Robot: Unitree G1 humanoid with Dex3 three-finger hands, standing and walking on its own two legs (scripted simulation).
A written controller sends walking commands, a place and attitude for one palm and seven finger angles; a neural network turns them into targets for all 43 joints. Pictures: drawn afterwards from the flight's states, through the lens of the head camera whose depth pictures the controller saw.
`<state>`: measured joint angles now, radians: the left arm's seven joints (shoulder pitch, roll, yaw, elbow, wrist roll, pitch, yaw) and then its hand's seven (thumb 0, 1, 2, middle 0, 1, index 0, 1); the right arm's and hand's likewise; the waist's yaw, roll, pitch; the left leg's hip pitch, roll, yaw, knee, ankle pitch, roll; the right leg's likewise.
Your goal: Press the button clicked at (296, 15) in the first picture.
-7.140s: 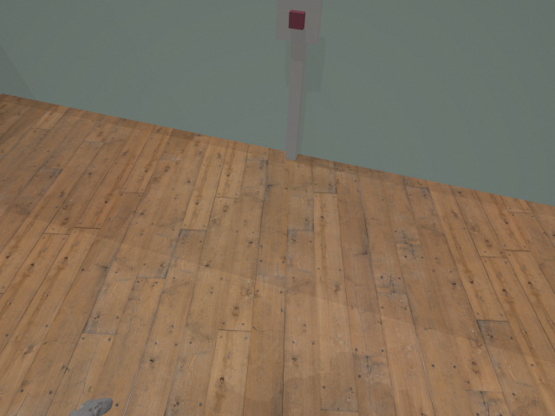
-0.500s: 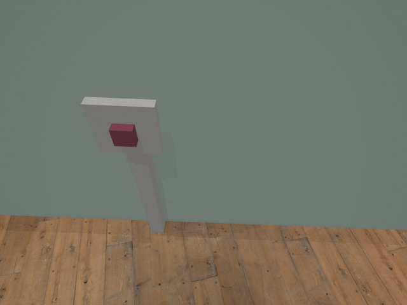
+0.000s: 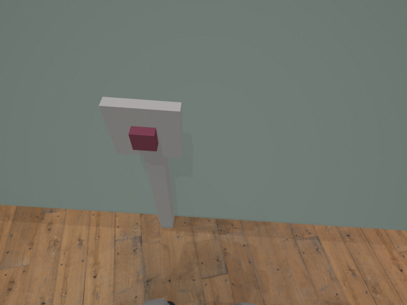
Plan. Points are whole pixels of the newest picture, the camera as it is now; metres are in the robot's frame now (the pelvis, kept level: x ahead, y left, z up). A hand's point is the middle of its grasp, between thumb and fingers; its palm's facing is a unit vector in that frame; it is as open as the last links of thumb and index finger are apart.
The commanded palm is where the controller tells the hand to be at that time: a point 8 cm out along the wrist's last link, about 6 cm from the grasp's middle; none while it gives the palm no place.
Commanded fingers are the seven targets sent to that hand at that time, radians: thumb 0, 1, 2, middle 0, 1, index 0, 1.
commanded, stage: come to a stop and stand still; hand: left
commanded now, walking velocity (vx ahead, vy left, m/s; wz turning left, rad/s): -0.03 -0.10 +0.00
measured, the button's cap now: (144, 138) +0.48 +0.18 -0.01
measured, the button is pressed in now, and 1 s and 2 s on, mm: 0 0 0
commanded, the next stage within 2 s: look again from close up in 1.00 s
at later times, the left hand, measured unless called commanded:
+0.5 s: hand out of the picture -0.04 +0.11 -0.16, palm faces +0.08 -0.98 -0.18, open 7.3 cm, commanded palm none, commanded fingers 0.00 0.90 0.90 -0.20 -0.30 -0.20 -0.30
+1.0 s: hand out of the picture -0.02 +0.15 -0.17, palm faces +0.05 -0.98 -0.17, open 7.3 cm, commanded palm none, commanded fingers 0.00 0.90 0.90 -0.20 -0.30 -0.20 -0.30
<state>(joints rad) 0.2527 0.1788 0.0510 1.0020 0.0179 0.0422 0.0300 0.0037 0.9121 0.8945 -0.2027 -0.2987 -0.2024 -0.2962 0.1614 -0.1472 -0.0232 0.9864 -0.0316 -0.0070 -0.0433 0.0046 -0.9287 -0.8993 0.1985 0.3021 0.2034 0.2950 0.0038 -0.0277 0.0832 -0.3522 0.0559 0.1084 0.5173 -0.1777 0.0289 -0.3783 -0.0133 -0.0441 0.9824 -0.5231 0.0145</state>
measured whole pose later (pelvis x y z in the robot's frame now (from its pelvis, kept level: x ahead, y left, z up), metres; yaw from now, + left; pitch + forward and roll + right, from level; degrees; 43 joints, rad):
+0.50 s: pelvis -0.01 -0.05 +0.01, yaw +0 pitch +0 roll +1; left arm 0.37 0.10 0.02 1.04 0.02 -0.03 0.03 0.00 0.92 0.89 -0.21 -0.30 -0.21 -0.30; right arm 0.29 -0.17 -0.03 1.08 -0.02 0.04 -0.01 0.00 -0.91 -0.90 0.20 0.30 0.20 0.29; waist 0.02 0.01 0.03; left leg -0.35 0.01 0.07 0.73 -0.36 -0.04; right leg -0.13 0.01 -0.09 0.39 -0.27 -0.06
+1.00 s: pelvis -0.01 -0.01 +0.01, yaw +0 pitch -1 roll +0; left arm 0.30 0.13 0.00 1.12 0.01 -0.01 0.04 0.01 0.92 0.89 -0.20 -0.30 -0.20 -0.30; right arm 0.25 -0.16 0.01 1.10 -0.02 -0.02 -0.04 0.00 -0.95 -0.90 0.20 0.30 0.20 0.29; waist 0.01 -0.01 0.00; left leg -0.17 -0.03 0.10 0.40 -0.21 0.06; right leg -0.11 -0.03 -0.07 0.42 -0.29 0.00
